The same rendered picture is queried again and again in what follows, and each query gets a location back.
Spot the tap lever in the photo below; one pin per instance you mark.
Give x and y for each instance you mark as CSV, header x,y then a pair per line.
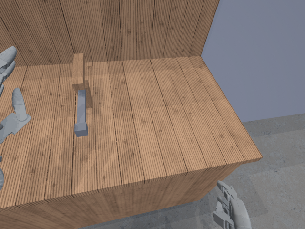
x,y
80,128

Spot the robot right hand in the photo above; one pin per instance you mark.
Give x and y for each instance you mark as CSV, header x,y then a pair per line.
x,y
235,214

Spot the counter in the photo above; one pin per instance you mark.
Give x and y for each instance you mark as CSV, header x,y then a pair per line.
x,y
161,132

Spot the robot left hand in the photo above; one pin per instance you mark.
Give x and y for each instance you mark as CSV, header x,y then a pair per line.
x,y
13,122

